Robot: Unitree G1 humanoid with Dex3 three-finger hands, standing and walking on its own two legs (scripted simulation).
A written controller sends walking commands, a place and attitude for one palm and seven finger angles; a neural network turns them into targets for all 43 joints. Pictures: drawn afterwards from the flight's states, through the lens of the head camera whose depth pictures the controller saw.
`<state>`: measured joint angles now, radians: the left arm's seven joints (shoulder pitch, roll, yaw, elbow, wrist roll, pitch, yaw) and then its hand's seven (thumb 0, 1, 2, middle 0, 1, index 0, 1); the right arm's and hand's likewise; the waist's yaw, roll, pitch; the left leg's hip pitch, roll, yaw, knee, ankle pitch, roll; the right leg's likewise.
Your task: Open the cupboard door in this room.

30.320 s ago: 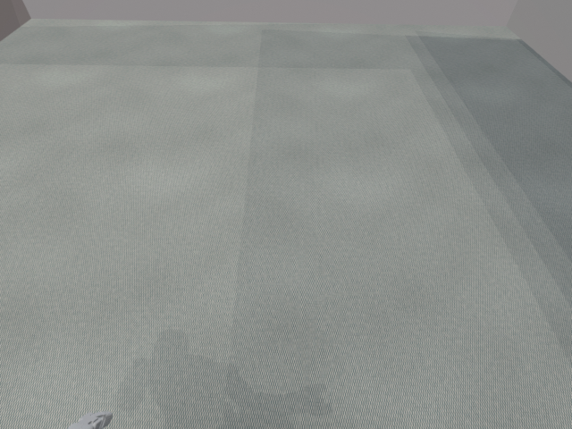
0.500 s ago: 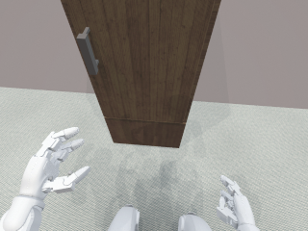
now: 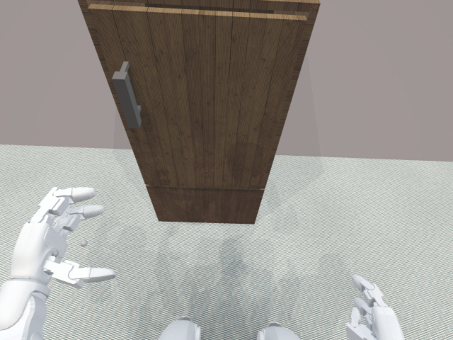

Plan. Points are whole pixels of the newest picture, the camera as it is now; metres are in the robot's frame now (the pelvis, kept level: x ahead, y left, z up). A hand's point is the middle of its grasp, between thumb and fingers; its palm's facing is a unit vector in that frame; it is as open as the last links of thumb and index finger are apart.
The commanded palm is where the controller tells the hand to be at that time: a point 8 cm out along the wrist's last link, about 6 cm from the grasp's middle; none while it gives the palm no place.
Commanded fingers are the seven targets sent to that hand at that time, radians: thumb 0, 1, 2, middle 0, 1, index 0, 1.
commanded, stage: raise the hand with hooked fingers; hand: left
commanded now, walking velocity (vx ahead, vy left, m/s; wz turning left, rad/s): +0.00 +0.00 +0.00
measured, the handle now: (130, 95) +0.59 +0.25 +0.06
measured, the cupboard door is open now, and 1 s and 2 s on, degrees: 0 0 0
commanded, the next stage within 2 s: move the hooked fingers beside the handle in 0.92 s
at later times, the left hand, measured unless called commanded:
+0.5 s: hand (58, 204) +0.30 +0.29 +0.08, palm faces +0.05 -1.00 -0.04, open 14.0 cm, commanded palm +0.27 +0.33 +0.08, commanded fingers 0.00 -0.50 0.30 -0.30 -1.20 -0.30 -1.20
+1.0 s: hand (70, 207) +0.30 +0.27 +0.08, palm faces +0.05 -1.00 -0.04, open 14.0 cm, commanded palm +0.27 +0.31 +0.08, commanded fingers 0.00 -0.50 0.30 -0.30 -1.20 -0.30 -1.20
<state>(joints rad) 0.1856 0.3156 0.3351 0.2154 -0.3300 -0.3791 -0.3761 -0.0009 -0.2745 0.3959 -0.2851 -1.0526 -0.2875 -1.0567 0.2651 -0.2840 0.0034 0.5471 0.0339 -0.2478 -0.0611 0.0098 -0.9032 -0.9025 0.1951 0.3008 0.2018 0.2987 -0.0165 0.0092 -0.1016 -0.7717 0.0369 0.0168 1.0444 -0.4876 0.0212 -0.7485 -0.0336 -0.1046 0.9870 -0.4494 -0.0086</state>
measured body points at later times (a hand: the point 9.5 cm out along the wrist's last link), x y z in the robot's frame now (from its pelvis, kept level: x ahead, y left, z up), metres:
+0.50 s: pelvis +0.01 +0.01 +0.01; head +0.07 +0.02 +0.46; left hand +0.30 +0.34 +0.08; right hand +0.16 -0.24 -0.07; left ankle +0.02 +0.10 -0.67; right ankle +0.02 -0.12 -0.67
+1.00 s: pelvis +0.01 +0.00 +0.02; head +0.07 +0.00 +0.46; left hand +0.29 +0.32 +0.08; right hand +0.16 -0.25 -0.07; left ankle +0.02 +0.10 -0.67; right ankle +0.02 -0.12 -0.67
